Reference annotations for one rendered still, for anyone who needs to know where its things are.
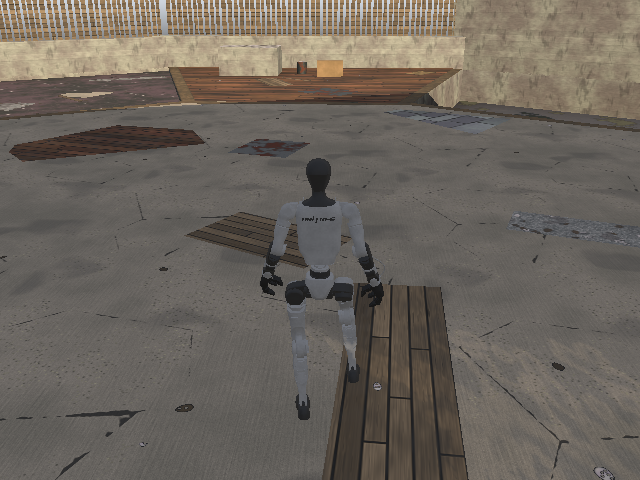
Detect right robot shin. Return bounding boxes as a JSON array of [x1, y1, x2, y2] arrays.
[[342, 308, 357, 371]]

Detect right robot upper arm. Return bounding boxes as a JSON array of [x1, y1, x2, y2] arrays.
[[340, 202, 368, 258]]

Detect right robot hand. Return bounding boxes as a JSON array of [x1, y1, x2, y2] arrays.
[[361, 282, 384, 307]]

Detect right robot forearm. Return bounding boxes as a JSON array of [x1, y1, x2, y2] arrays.
[[358, 242, 381, 287]]

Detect left robot hand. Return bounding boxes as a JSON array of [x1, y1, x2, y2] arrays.
[[260, 275, 283, 296]]

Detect left robot upper arm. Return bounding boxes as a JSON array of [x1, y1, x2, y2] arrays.
[[270, 202, 298, 256]]

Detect left robot forearm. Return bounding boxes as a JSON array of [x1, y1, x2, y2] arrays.
[[262, 241, 281, 279]]

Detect robot right foot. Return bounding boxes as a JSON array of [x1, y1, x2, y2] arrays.
[[346, 364, 360, 383]]

